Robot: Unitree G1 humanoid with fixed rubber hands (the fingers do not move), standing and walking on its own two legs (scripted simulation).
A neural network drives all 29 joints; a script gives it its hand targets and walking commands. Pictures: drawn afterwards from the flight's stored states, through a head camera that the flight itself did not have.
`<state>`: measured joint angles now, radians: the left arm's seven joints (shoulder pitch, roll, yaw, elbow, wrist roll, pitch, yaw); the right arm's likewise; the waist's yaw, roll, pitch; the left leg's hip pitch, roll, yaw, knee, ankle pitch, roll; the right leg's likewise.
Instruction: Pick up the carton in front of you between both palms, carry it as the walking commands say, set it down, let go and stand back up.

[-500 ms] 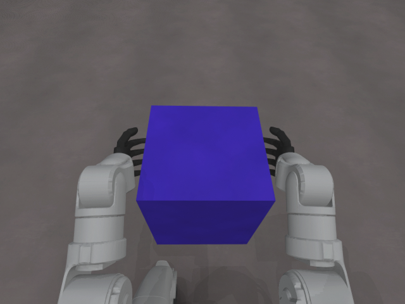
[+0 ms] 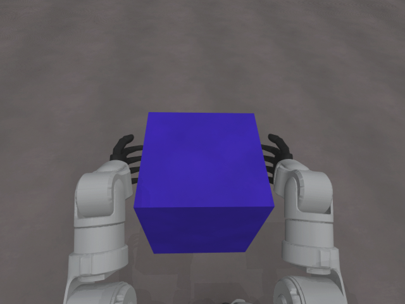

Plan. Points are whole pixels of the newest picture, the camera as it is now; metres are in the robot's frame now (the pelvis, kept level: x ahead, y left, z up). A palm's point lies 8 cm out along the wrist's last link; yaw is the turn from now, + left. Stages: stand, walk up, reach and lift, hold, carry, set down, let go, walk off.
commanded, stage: carry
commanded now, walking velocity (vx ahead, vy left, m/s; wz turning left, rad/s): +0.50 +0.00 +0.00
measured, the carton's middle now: (200, 187) +0.35 +0.00 +0.03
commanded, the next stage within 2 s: none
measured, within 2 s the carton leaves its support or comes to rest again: neither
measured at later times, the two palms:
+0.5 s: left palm (131, 105) +0.55 +0.17 +0.08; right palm (250, 102) +0.57 -0.13 +0.09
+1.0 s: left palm (157, 52) +0.84 +0.13 +0.07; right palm (246, 56) +0.85 -0.17 +0.06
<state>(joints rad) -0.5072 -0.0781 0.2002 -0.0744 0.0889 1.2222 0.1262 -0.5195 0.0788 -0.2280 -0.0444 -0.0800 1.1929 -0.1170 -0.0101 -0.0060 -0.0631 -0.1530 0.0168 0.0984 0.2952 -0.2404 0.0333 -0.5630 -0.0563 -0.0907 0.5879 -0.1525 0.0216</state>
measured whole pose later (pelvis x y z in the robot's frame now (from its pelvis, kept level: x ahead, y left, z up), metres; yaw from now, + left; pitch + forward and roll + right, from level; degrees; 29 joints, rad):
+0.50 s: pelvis +0.30 +0.01 -0.03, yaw +1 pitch +3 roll +1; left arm -0.16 -0.13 0.10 -0.34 0.11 1.24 0.10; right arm -0.17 0.13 -0.11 -0.32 -0.12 1.22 -0.09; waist 0.01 -0.04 -0.17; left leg -0.45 0.05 0.21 0.49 -0.08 0.04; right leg -0.07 -0.10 -0.14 0.54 -0.47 0.04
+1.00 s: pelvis +0.58 -0.02 -0.02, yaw +3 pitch +4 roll +0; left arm -0.17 -0.14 0.09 -0.23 0.13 1.21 0.09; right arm -0.18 0.12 -0.13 -0.26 -0.12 1.23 -0.09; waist 0.00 0.04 -0.13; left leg -0.29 0.07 0.09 0.93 -0.52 -0.05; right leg -0.40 -0.06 -0.23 0.50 -0.16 -0.06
